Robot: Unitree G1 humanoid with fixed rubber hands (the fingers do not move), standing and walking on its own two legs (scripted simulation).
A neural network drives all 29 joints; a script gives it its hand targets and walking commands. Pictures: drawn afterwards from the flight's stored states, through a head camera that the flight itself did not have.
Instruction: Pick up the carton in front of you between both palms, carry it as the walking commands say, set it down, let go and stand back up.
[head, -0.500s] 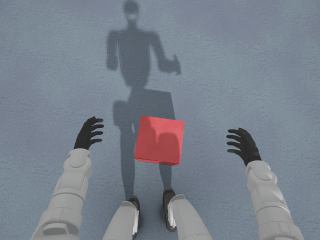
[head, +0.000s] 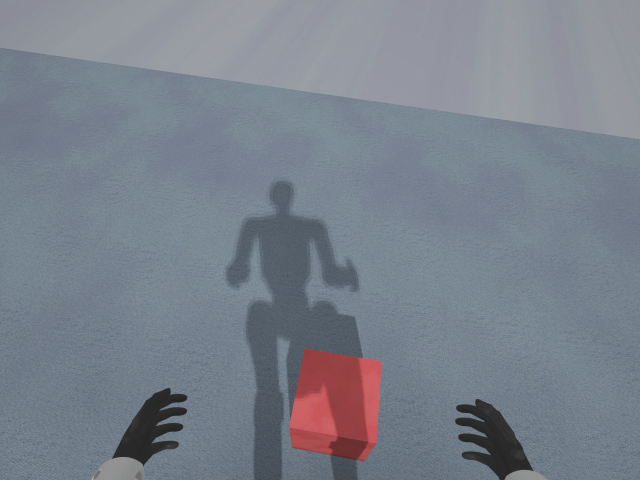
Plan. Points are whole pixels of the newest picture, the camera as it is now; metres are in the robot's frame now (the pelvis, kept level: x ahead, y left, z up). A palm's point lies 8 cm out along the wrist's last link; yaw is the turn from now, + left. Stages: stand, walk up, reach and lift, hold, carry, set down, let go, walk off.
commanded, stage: let go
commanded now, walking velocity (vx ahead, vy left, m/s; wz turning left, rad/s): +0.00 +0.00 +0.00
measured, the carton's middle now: (335, 406) +0.38 -0.05 -0.65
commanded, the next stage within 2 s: stand in 0.38 s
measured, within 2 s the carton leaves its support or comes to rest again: neither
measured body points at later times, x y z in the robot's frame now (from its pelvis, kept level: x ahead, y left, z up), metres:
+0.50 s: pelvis +0.01 +0.00 -0.01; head +0.01 -0.01 +0.44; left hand +0.14 +0.25 -0.10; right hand +0.16 -0.26 -0.09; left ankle -0.04 +0.10 -0.74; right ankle +0.00 -0.11 -0.74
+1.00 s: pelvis +0.05 -0.02 -0.02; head +0.04 -0.02 +0.43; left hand +0.13 +0.23 -0.14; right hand +0.10 -0.28 -0.14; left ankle -0.04 +0.10 -0.74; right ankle +0.00 -0.11 -0.74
